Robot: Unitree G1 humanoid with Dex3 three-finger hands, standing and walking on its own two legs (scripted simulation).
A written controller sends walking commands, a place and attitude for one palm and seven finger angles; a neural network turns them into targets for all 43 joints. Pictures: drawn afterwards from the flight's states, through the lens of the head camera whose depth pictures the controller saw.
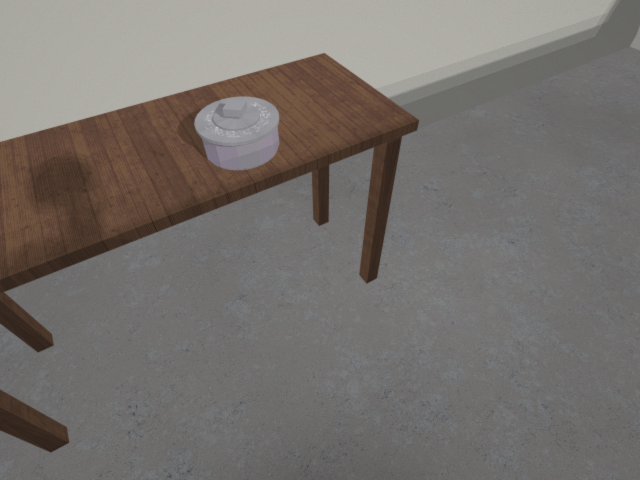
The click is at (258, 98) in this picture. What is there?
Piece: lid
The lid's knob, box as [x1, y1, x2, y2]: [223, 99, 246, 117]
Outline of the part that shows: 228,99 223,107 224,115 241,117 246,109 246,102 243,100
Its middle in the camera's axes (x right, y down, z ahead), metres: -0.19 -0.28 +0.83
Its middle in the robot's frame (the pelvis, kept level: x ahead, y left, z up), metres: +0.81 +0.23 +0.03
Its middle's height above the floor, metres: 0.81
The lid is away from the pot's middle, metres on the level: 0.00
